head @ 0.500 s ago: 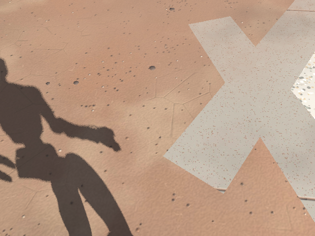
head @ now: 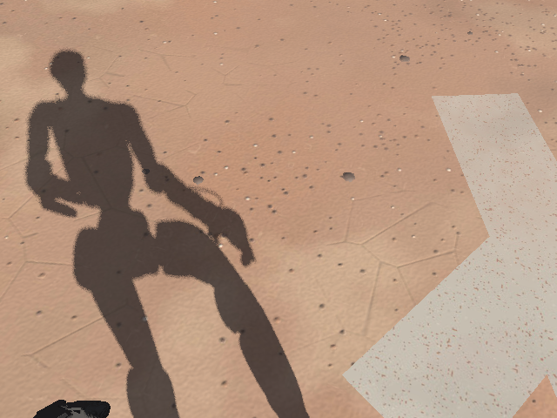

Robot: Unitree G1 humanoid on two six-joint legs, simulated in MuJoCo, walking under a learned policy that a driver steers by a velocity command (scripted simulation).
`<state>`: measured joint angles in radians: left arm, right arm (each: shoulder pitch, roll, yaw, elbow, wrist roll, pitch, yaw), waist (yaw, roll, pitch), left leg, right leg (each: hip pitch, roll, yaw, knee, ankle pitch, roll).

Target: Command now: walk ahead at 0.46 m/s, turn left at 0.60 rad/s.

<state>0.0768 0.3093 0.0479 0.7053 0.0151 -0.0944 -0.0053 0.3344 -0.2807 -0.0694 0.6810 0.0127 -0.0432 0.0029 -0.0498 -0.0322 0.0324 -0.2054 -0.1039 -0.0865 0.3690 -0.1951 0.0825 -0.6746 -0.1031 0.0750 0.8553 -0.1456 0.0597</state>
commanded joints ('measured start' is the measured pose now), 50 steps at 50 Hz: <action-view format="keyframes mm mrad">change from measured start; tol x16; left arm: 1 -78 45 5 -70 -3 -9 -6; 11 189 196 66 -54 4 7 -7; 50 -4 85 54 -53 -25 78 1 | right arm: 1 -37 -181 -51 -68 6 -12 -18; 9 -46 -93 -30 -92 -1 23 -36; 11 227 -120 -18 -77 7 17 -28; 14 -14 -203 -52 -92 12 71 -42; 50 -181 -211 -57 -175 0 80 -23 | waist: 1 6 100 -31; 8 75 159 -108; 11 33 -280 -467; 16 31 -99 -110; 29 26 -104 -130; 32 56 378 -80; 35 41 166 -104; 50 36 203 -137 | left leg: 1 -93 186 -152 -102 215 152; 8 17 153 -279 220 295 33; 9 -64 91 -228 416 168 -15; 10 -317 -31 -117 734 -495 -90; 12 -492 62 -99 1013 -449 -147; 30 18 110 136 134 6 -26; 32 182 458 -415 -30 372 214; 39 36 300 -219 -10 353 143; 50 41 262 -422 52 270 142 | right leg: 1 141 69 -39 -206 191 10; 8 366 114 -25 -438 234 -70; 10 889 -305 350 -342 850 -291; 11 963 -414 600 -380 628 -387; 16 457 -161 128 -541 236 -268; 28 478 -225 -76 -544 88 -245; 30 418 -181 -135 -430 -6 -163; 33 -26 86 -77 238 -517 16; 39 63 89 -30 268 -208 14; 50 266 148 2 -219 -235 -5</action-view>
